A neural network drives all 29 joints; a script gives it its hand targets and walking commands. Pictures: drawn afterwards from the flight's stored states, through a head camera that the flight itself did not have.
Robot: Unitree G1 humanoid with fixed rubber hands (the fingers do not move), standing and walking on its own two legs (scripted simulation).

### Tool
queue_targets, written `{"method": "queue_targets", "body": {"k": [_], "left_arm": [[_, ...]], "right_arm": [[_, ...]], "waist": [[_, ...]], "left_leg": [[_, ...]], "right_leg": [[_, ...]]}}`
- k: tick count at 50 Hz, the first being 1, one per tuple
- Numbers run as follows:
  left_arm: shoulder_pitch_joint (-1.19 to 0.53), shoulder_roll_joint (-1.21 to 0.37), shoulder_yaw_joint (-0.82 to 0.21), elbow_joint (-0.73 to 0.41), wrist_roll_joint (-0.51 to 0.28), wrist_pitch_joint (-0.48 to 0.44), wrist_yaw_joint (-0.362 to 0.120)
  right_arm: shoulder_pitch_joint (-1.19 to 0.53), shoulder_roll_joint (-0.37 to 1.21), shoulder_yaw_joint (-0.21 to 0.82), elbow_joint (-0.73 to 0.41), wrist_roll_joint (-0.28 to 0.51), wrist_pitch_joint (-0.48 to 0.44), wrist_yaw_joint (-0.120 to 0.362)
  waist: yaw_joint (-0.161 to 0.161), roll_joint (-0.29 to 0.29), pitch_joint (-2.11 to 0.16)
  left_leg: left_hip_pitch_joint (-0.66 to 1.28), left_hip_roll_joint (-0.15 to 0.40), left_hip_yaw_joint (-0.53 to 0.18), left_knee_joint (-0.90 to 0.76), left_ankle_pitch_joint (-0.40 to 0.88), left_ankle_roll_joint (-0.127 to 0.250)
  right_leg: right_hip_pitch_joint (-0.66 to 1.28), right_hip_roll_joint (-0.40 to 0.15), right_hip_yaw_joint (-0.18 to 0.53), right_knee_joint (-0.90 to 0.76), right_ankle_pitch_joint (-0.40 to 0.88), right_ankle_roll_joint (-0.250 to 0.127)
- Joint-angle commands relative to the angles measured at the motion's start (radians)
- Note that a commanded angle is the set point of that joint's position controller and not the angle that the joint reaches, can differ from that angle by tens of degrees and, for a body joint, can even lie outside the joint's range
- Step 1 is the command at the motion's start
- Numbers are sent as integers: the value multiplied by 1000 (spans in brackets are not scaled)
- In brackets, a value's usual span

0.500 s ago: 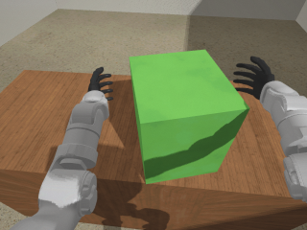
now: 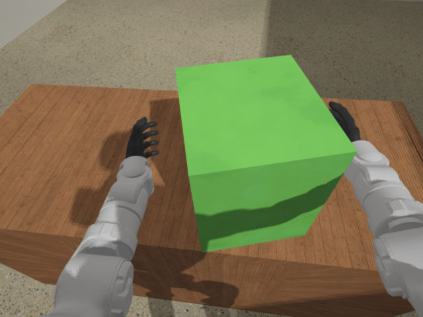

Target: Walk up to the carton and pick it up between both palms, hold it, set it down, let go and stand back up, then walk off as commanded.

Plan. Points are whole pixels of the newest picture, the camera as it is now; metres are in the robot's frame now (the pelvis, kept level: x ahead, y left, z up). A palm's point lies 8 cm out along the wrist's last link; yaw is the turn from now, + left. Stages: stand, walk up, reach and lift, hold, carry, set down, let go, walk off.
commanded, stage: reach and lift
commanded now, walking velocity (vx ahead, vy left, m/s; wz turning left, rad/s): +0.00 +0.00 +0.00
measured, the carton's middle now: (244, 157) +0.45 +0.01 +0.04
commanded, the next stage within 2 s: none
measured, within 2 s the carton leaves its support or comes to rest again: leaves its support in 1.82 s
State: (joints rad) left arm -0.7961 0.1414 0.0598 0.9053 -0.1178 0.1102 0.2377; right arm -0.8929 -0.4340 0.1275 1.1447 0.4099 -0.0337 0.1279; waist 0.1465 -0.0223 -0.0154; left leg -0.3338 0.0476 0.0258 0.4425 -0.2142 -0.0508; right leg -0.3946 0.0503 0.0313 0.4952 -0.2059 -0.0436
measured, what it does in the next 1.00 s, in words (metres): stands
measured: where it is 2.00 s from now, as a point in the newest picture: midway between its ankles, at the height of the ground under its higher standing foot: outside the picture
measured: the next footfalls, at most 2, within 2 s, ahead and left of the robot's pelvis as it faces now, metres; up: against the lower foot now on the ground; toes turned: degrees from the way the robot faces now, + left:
none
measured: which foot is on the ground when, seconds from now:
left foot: down 0.00-1.00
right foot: down 0.00-1.00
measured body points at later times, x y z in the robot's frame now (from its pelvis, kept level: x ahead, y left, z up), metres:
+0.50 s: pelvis +0.00 +0.00 +0.00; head +0.04 +0.00 +0.45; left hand +0.40 +0.19 +0.08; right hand +0.47 -0.15 +0.10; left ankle +0.00 +0.15 -0.74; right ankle +0.02 -0.09 -0.74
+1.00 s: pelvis +0.00 -0.01 +0.00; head +0.04 -0.01 +0.45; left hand +0.40 +0.19 +0.08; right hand +0.46 -0.14 +0.09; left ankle +0.00 +0.15 -0.74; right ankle +0.02 -0.09 -0.74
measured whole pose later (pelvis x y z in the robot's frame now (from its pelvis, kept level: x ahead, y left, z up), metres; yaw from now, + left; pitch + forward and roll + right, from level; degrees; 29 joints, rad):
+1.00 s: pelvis +0.00 -0.01 +0.00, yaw +0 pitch +7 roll +1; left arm -0.75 0.03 0.13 0.91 -0.12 0.04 0.27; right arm -0.89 -0.30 0.13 1.17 0.35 -0.03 0.01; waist 0.14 -0.02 -0.05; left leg -0.34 0.06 0.03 0.44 -0.22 -0.06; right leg -0.40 0.06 0.03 0.50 -0.21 -0.05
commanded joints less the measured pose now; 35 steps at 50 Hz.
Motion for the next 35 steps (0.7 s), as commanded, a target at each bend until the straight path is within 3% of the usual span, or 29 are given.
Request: {"method": "queue_targets", "body": {"k": [1,2,4,5,6,7,8,9,12,13,14,15,16,17,18,19,20,21,22,23,25,27,29,31,32,34,35], "left_arm": [[-401,41,8,-295,-41,-110,-17],[-371,28,13,-268,-33,-108,-28],[-309,8,7,-208,-38,-90,-37],[-282,-25,4,-211,-30,-85,-46],[-314,-22,22,-283,-18,-93,-45],[-306,-31,23,-280,-11,-88,-44],[-334,-39,10,-327,-2,-95,-37],[-345,-43,9,-298,-13,-92,-36],[-334,-64,37,-238,14,-92,-34],[-369,-94,28,-266,15,-103,-30],[-362,-99,30,-348,16,-125,-19],[-376,-99,12,-362,15,-125,-11],[-361,-105,46,-289,27,-113,-16],[-374,-88,59,-321,39,-111,-9],[-394,-93,67,-361,44,-124,-4],[-395,-116,62,-280,47,-115,-3],[-386,-114,77,-262,55,-117,2],[-414,-147,51,-293,64,-118,8],[-403,-111,90,-252,76,-112,12],[-421,-119,94,-255,85,-113,14],[-433,-137,76,-299,86,-125,25],[-414,-150,70,-231,85,-113,19],[-436,-137,76,-223,64,-128,17],[-454,-142,61,-264,59,-146,29],[-461,-184,39,-313,56,-138,32],[-420,-175,49,-225,65,-129,33],[-445,-181,44,-249,72,-125,30]], "right_arm": [[-521,-171,-6,-168,1,-116,-32],[-522,-156,22,-162,17,-115,-36],[-497,-145,12,-133,6,-110,-38],[-461,-120,18,-96,6,-107,-40],[-502,-116,21,-139,9,-121,-41],[-499,-120,17,-143,6,-128,-45],[-503,-127,10,-143,0,-128,-40],[-533,-104,-9,-131,-3,-125,-40],[-527,-43,18,-88,-19,-106,-37],[-540,-36,0,-111,-43,-112,-40],[-532,-23,7,-176,-26,-124,-40],[-553,-54,-33,-196,-41,-141,-44],[-536,-26,-17,-166,-49,-124,-55],[-551,-9,-23,-164,-62,-123,-61],[-553,-11,-36,-164,-70,-125,-64],[-550,32,-27,-134,-87,-110,-71],[-600,42,-11,-181,-74,-116,-65],[-565,33,-49,-151,-81,-108,-68],[-586,45,-39,-179,-86,-105,-81],[-573,51,-67,-134,-110,-92,-91],[-579,74,-65,-156,-100,-100,-94],[-566,94,-46,-115,-93,-81,-96],[-609,109,-53,-153,-107,-71,-103],[-608,100,-61,-185,-96,-79,-110],[-607,110,-65,-188,-83,-88,-108],[-587,109,-45,-134,-90,-71,-111],[-589,135,-43,-148,-85,-72,-114]], "waist": [[9,-40,-854],[26,-53,-832],[7,-75,-763],[0,-53,-740],[22,-41,-781],[4,-39,-777],[1,-25,-778],[5,-15,-755],[28,-52,-677],[3,-40,-736],[13,-40,-774],[0,13,-820],[17,-36,-776],[16,-18,-762],[22,-37,-772],[13,-58,-734],[47,-57,-741],[9,-22,-725],[47,-42,-708],[23,-46,-686],[9,-9,-740],[3,-27,-640],[23,-49,-655],[18,-22,-722],[-3,15,-778],[12,-8,-678],[5,7,-689]], "left_leg": [[-10,-45,44,52,429,-24],[-46,-45,48,54,414,-19],[-30,-41,37,43,404,-10],[-27,-41,35,29,404,-14],[-13,-39,39,40,456,-19],[10,-45,41,41,457,-18],[38,-36,35,36,443,-26],[28,-40,42,41,419,-23],[-16,-41,37,19,352,-5],[-3,-41,47,27,349,-12],[6,-36,46,36,395,-20],[41,-39,32,42,430,-33],[17,-40,44,43,401,-16],[3,-45,47,31,371,-15],[17,-37,48,32,386,-17],[-26,-39,51,22,328,-6],[-52,-38,60,23,317,-6],[-4,-34,46,20,311,-13],[-26,-37,55,20,310,-5],[-38,-35,50,17,296,-6],[-6,-33,50,23,321,-18],[-33,-34,49,14,268,-8],[-72,-34,55,15,202,5],[-45,-29,54,34,266,-10],[-1,-28,51,49,337,-24],[-15,-31,43,34,310,-18],[-25,-31,46,37,307,-17]], "right_leg": [[297,8,-12,-21,639,58],[319,1,-2,-18,685,66],[296,3,-10,-34,663,64],[306,0,-14,-42,653,62],[311,1,-17,-32,697,66],[324,1,-17,-41,695,66],[293,12,-28,-48,637,57],[255,11,-31,-55,586,58],[242,-1,-20,-63,526,59],[255,-1,-19,-64,512,60],[257,5,-20,-51,552,54],[224,13,-38,-47,548,47],[239,4,-15,-60,550,54],[247,1,-14,-61,525,56],[254,6,-21,-58,523,59],[235,3,-9,-66,469,58],[243,0,-11,-57,460,59],[209,5,-23,-61,421,53],[215,-1,-11,-70,420,53],[224,0,-5,-68,418,55],[217,0,-20,-66,417,50],[205,0,-14,-71,390,55],[199,-13,-3,-65,315,63],[200,-3,-11,-59,347,46],[181,6,-18,-53,424,45],[194,-2,-9,-66,372,43],[203,-4,-13,-64,401,49]]}}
